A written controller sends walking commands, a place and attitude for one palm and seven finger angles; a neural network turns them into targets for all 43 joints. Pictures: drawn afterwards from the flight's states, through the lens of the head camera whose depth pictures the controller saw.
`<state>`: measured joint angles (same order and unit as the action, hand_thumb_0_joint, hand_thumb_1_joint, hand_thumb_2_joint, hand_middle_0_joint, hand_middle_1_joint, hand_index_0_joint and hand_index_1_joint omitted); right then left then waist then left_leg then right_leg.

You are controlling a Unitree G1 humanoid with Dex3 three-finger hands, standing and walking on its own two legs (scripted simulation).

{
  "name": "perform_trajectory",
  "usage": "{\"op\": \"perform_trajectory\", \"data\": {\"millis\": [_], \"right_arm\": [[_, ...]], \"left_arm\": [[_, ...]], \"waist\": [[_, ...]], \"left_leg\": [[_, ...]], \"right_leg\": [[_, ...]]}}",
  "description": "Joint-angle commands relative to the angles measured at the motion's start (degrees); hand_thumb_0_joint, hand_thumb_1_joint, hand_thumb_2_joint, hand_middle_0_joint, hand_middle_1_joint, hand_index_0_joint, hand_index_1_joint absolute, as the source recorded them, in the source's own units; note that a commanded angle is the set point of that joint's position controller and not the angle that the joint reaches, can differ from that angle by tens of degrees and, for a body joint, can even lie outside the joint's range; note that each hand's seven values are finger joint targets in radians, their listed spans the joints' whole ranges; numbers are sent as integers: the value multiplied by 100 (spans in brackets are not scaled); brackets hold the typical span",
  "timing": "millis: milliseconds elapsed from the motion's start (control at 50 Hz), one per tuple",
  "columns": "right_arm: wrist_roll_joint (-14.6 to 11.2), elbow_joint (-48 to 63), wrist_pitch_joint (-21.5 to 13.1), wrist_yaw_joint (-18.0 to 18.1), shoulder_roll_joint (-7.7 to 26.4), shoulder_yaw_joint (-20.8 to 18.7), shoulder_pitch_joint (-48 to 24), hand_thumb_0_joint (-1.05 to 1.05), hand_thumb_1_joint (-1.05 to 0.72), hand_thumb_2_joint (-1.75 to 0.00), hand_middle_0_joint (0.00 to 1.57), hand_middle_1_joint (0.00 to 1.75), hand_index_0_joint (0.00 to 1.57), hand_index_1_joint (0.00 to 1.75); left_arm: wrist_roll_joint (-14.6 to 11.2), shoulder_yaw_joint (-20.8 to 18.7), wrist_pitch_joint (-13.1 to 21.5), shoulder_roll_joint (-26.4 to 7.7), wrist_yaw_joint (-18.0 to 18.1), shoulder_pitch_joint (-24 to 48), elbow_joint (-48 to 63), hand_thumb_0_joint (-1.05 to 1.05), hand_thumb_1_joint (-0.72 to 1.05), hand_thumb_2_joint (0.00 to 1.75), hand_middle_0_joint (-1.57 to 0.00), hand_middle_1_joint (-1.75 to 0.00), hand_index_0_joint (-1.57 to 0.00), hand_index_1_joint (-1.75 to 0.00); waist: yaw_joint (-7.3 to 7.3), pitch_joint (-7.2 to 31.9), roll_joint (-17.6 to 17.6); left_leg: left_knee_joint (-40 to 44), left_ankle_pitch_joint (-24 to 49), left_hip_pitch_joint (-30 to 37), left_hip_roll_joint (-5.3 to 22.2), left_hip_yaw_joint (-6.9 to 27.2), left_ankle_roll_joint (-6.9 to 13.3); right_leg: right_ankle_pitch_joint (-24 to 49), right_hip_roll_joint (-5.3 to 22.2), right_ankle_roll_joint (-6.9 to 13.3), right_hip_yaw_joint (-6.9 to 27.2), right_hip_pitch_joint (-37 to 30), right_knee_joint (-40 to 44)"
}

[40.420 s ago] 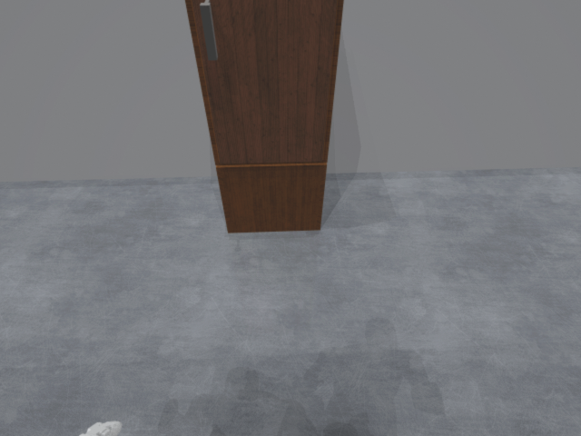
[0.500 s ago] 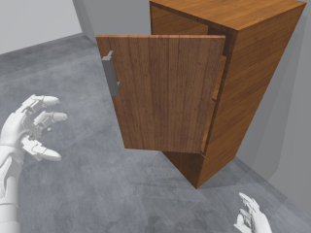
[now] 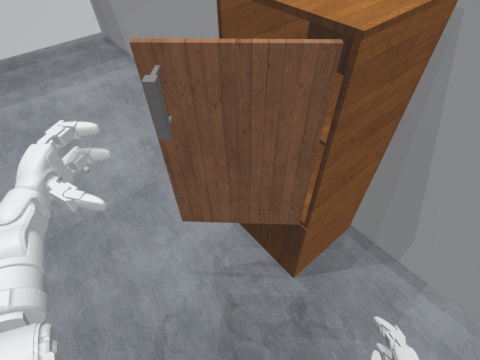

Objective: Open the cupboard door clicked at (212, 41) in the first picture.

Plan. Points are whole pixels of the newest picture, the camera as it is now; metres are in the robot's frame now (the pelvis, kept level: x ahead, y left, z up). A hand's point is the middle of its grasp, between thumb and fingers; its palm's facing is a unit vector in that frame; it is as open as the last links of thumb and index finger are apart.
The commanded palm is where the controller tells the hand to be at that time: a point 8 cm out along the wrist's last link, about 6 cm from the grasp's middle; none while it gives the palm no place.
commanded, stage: move the hooked fingers beside the handle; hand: left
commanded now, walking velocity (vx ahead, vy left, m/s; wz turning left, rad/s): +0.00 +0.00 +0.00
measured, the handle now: (160, 103) +0.57 +0.19 +0.14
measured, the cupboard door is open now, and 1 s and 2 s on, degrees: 48 48 48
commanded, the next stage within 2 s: none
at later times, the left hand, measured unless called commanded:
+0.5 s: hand (97, 141) +0.42 +0.26 +0.16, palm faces +0.02 -1.00 +0.00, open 14.0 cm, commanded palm +0.40 +0.31 +0.15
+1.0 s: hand (118, 118) +0.49 +0.25 +0.15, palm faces +0.01 -1.00 +0.01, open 14.0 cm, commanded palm +0.48 +0.31 +0.15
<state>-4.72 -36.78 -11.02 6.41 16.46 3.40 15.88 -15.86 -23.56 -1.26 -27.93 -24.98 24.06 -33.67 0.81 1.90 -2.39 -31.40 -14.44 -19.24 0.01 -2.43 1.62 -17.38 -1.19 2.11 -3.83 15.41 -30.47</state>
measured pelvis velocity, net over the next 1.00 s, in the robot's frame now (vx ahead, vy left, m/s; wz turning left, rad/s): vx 0.01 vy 0.01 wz -0.02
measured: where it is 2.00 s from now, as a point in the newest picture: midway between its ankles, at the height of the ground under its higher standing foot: outside the picture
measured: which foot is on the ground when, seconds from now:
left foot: down 0.00-1.00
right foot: down 0.00-1.00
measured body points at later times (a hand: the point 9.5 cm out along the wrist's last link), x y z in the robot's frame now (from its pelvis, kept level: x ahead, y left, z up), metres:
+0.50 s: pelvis +0.01 +0.02 +0.00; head +0.03 +0.02 +0.45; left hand +0.42 +0.32 +0.16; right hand +0.11 -0.24 -0.10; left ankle +0.02 +0.10 -0.73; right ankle -0.02 -0.09 -0.73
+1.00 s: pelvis +0.01 +0.01 -0.01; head +0.08 +0.02 +0.44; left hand +0.49 +0.31 +0.16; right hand +0.01 -0.27 -0.12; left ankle +0.02 +0.10 -0.73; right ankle -0.02 -0.09 -0.73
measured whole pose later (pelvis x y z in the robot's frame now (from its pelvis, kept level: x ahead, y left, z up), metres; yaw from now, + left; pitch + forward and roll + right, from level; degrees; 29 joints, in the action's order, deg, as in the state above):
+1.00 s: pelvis +0.01 +0.01 -0.01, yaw -1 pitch +11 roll -1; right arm -2.5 -39.5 -2.3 4.4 18.2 2.2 23.8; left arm -7.9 -24.8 9.9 -37.8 -22.7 54.0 -69.7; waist 7.8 2.9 -1.2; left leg -36.3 -16.6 -30.5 0.4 -3.1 2.6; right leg -18.3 -1.4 1.1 -3.1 26.1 -33.6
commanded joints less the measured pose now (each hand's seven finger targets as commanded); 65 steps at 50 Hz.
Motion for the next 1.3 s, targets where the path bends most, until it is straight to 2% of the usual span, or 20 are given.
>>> {"op": "perform_trajectory", "data": {"millis": [0,60,140,160,240,300,340,380,440,460,520,580,720,880,1020,1080,1120,1160,1220,1280], "right_arm": [[10,839,-293,25,733,-292,-280,0,-90,-90,20,30,20,30],[22,789,-260,15,778,-318,-158,0,-90,-90,20,30,20,30],[35,742,-217,-6,790,-338,-59,0,-90,-90,20,30,20,30],[34,712,-179,-7,818,-350,-13,0,-90,-90,20,30,20,30],[47,673,-99,-12,835,-365,69,0,-90,-90,20,30,20,30],[85,620,-41,-33,874,-379,189,0,-90,-90,20,30,20,30],[96,607,-24,-44,855,-381,225,0,-90,-90,20,30,20,30],[115,560,18,-56,878,-404,298,0,-90,-90,20,30,20,30],[116,508,79,-73,887,-380,349,0,-90,-90,20,30,20,30],[111,466,120,-73,904,-395,406,0,-90,-90,20,30,20,30],[108,432,196,-80,953,-412,479,0,-90,-90,20,30,20,30],[123,378,284,-87,993,-407,578,0,-90,-90,20,30,20,30],[191,222,376,-102,1042,-430,860,0,-90,-90,20,30,20,30],[184,190,640,-114,1133,-441,1161,0,-90,-90,20,30,20,30],[228,128,808,-106,1193,-467,1469,0,-90,-90,20,30,20,30],[248,111,872,-122,1188,-485,1582,0,-90,-90,20,30,20,30],[261,91,915,-148,1163,-499,1638,0,-90,-90,20,30,20,30],[282,127,971,-167,1156,-496,1705,0,-90,-90,20,30,20,30],[277,222,1071,-185,1194,-507,1709,0,-90,-90,20,30,20,30],[288,381,1142,-208,1175,-528,1654,0,-90,-90,20,30,20,30]], "left_arm": [[-54,-531,578,-1836,176,2338,1270,0,-50,30,-30,-120,-30,-120],[-33,-445,675,-1764,207,2481,1204,0,-50,30,-30,-120,-30,-120],[58,-194,566,-1472,222,2570,970,0,-50,30,-30,-120,-30,-120],[59,-172,533,-1492,226,2595,839,0,-50,30,-30,-120,-30,-120],[116,-61,492,-1395,303,3060,643,0,-50,30,-30,-120,-30,-120],[187,-296,637,-1724,404,3301,526,0,-50,30,-30,-120,-30,-120],[222,-97,772,-1528,426,3582,612,0,-50,30,-30,-120,-30,-120],[252,-237,859,-1713,442,3614,471,0,-50,30,-30,-120,-30,-120],[291,-13,876,-1518,408,3843,109,0,-50,30,-30,-120,-30,-120],[293,-22,854,-1546,400,3861,-173,0,-50,30,-30,-120,-30,-120],[327,28,836,-1565,363,4098,-604,0,-50,30,-30,-120,-30,-120],[381,-69,923,-1797,374,4389,-1068,0,-50,30,-30,-120,-30,-120],[501,-174,1493,-2139,417,5338,-1291,0,-50,30,-30,-120,-30,-120],[673,-296,1420,-2604,252,5400,-2398,0,-50,30,-30,-120,-30,-120],[768,-401,1607,-2991,205,6049,-2523,0,-50,30,-30,-120,-30,-120],[826,-477,1661,-3141,198,6231,-2457,0,-50,30,-30,-120,-30,-120],[847,-368,1638,-2947,186,6091,-2525,0,-50,30,-30,-120,-30,-120],[783,-309,1590,-2764,147,5782,-2685,0,-50,30,-30,-120,-30,-120],[772,-552,1412,-3035,118,5431,-2869,0,-50,30,-30,-120,-30,-120],[780,-780,1470,-3279,164,5352,-2323,0,-50,30,-30,-120,-30,-120]], "waist": [[-83,1544,-142],[-34,1588,-15],[-8,1492,-378],[38,1454,-7],[111,1411,-69],[99,1657,-71],[168,1824,-298],[141,1968,-302],[223,1763,-463],[267,1609,-135],[306,1580,-110],[351,1505,1],[498,2137,-315],[589,1865,-122],[786,2232,-204],[779,2590,-544],[768,2652,-745],[721,2590,-581],[637,2458,-182],[498,2719,-350]], "left_leg": [[277,1147,1165,-10,397,123],[273,1319,1264,27,413,122],[331,1434,1406,53,507,67],[310,1494,1367,76,502,90],[350,1376,1376,89,580,54],[302,1547,1465,91,594,40],[262,1795,1725,114,629,1],[199,2038,1781,139,616,-12],[221,1935,1734,144,658,-53],[198,1845,1574,153,653,-17],[184,1685,1396,122,612,11],[132,1395,1169,107,604,31],[-73,1620,1407,120,647,16],[-237,1411,571,77,458,122],[-410,1440,514,91,461,149],[-506,1705,711,94,465,138],[-556,1938,918,121,499,103],[-578,2187,896,136,509,99],[-533,1966,466,126,417,140],[-570,2320,520,100,330,158]], "right_leg": [[1592,43,-86,295,25,440],[1674,21,-70,253,50,424],[1560,13,-34,183,316,413],[1617,0,-38,167,291,427],[1413,-3,-39,145,498,432],[1507,-14,-23,166,426,392],[1565,-12,-23,164,527,365],[1702,-22,-24,179,483,341],[1541,-20,-12,148,684,355],[1519,-23,-17,138,696,372],[1529,-13,-25,155,748,334],[1374,-9,-30,176,847,313],[1479,-36,-44,230,944,165],[1668,-46,-109,313,951,85],[1729,-82,-160,372,1062,2],[1913,-96,-158,387,1049,-51],[1937,-125,-134,336,1225,-76],[2026,-152,-109,264,1219,-116],[2168,-149,-159,298,975,-116],[2632,-136,-167,335,699,-193]]}}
